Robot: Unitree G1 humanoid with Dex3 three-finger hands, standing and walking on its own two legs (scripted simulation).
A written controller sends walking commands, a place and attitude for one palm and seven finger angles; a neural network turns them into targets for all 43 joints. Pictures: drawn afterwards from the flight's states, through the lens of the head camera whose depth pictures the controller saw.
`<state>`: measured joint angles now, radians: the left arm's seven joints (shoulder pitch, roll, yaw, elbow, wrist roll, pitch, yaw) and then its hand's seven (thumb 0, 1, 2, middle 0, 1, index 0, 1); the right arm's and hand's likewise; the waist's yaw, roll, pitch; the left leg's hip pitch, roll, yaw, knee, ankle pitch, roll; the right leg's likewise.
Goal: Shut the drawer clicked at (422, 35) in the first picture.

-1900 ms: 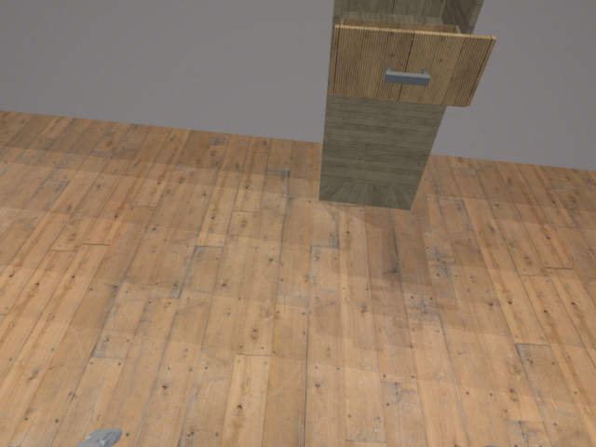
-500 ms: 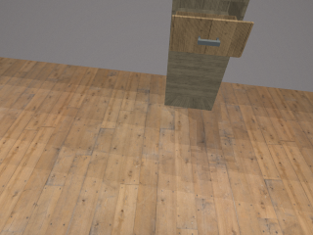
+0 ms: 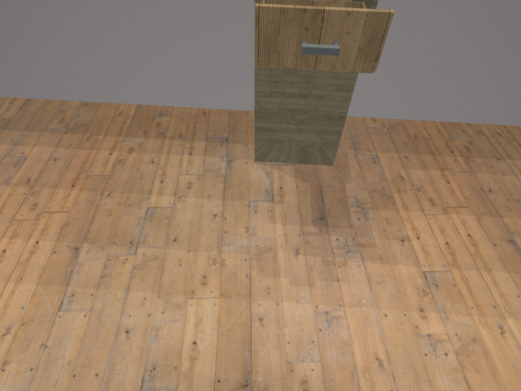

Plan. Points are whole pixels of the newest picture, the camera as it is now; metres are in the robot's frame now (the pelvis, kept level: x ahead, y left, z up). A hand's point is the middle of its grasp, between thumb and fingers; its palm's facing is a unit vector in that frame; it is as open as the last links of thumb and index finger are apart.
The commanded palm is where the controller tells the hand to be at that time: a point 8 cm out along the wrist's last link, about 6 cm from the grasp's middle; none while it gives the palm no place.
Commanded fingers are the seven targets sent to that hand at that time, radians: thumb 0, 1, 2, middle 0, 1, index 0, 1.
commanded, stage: walk to a spot facing it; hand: left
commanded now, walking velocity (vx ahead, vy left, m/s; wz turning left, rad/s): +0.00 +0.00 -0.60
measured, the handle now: (320, 46) +1.02 -0.10 +0.04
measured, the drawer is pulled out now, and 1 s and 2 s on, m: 0.30 0.30 0.30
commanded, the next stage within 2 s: none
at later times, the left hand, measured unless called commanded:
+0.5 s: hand out of the picture +0.05 +0.14 -0.14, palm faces -0.16 -0.96 -0.24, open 7.4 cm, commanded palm none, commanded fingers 0.00 0.90 0.90 -0.20 -0.30 -0.20 -0.30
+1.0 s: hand (179, 295) +0.32 +0.20 -0.18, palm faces -0.44 -0.88 -0.19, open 7.4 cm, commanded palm none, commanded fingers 0.00 0.90 0.90 -0.20 -0.30 -0.20 -0.30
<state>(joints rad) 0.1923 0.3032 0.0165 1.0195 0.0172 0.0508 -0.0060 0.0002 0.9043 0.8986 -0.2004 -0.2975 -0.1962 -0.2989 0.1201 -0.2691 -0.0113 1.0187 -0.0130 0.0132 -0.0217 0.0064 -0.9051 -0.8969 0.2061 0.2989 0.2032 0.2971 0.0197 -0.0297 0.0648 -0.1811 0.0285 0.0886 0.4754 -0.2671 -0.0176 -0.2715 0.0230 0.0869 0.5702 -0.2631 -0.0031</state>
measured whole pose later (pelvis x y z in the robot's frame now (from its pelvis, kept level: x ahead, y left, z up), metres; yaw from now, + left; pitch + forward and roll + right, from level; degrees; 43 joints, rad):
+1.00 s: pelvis +0.22 +0.01 +0.00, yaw -32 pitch -1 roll -2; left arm 0.37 0.27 0.10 1.00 0.03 0.00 -0.02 0.00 0.91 0.90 -0.20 -0.30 -0.19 -0.30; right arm 0.20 -0.15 -0.01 0.88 -0.02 -0.06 -0.01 0.01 -0.91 -0.90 0.21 0.30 0.20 0.30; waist 0.04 -0.06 0.02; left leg -0.27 0.04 0.12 0.55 -0.27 0.05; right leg -0.41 0.05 0.05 1.20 -0.37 -0.02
